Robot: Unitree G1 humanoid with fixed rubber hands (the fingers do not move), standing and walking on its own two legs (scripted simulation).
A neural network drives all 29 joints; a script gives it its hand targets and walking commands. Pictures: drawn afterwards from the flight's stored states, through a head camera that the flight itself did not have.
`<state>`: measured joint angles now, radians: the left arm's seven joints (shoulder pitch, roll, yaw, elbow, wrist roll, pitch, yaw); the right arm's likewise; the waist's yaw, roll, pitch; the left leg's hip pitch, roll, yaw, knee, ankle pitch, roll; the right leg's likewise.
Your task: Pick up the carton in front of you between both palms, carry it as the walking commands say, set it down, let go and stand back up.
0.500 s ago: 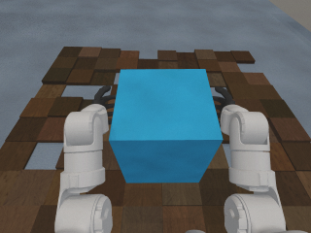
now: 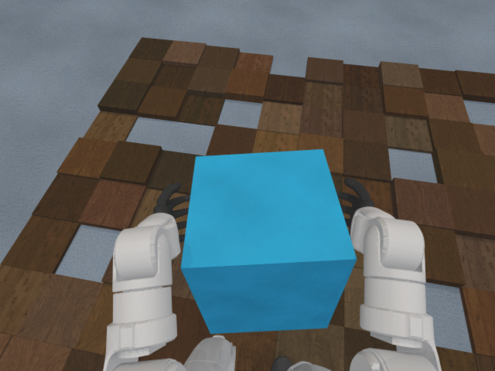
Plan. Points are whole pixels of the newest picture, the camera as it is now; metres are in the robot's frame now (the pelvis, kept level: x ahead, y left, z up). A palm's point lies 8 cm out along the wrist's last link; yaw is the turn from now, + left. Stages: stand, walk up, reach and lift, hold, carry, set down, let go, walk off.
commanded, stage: carry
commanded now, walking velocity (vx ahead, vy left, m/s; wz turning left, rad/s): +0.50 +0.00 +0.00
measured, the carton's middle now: (264, 245) +0.31 +0.02 -0.03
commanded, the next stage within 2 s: none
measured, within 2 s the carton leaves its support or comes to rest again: neither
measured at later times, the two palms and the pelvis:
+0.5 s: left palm (202, 67) +0.59 +0.14 +0.12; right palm (368, 78) +0.58 -0.16 +0.12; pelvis +0.33 +0.00 +0.00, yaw -2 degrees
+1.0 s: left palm out of the picture +0.95 +0.08 +0.14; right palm out of the picture +0.94 -0.22 +0.14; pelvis +0.59 -0.06 +0.01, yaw -3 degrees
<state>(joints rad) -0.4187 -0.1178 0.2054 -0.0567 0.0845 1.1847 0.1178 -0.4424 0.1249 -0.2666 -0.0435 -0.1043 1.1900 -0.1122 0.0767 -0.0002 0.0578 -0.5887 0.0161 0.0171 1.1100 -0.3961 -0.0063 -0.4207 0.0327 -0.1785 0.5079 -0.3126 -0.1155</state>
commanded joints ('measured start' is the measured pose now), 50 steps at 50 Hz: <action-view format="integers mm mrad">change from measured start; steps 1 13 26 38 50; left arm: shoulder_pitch -600 -175 -295 -683 -926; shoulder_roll -1141 -805 -818 -890 -843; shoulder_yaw -812 -794 -761 -806 -651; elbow -247 -375 -281 -231 25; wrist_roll -450 -364 -351 -514 -469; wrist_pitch -52 28 114 2 -9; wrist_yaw -265 -287 -268 -287 -232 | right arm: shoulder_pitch -468 -139 -281 -628 -931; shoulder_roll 1076 852 833 900 871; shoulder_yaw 765 859 832 851 723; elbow -183 -365 -292 -215 32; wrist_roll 331 384 402 420 466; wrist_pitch -66 4 94 -4 -7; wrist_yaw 219 263 262 198 178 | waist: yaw -41 -104 -73 -39 -10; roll -67 103 182 -123 -108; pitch -613 -487 -251 -479 -448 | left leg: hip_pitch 47 924 460 -55 59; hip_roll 22 406 220 67 -11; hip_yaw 19 -429 115 9 107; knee -359 -793 -939 57 -594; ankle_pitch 20 208 303 97 465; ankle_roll -22 267 97 50 66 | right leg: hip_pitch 515 -467 -87 325 472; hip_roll -275 -79 -111 -309 -229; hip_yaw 307 167 -33 344 140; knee -174 709 195 -233 -116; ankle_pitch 372 -226 209 -58 367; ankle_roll -88 92 112 -38 -32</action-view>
